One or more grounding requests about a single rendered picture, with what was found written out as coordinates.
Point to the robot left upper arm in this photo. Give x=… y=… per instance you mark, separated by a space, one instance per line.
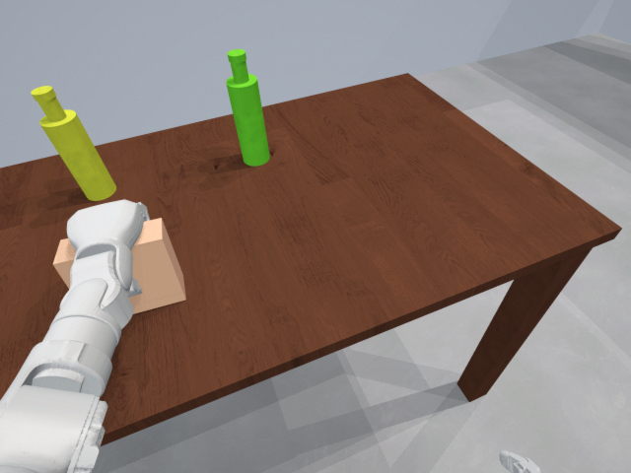
x=45 y=430

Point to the robot left forearm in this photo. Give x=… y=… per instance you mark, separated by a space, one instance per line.
x=75 y=354

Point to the robot left hand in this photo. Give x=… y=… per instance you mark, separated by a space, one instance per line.
x=121 y=220

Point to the sponge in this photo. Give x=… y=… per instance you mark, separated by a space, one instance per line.
x=154 y=266

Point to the table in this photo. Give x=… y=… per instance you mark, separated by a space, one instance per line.
x=380 y=203

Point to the robot right hand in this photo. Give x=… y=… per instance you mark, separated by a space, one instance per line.
x=517 y=464

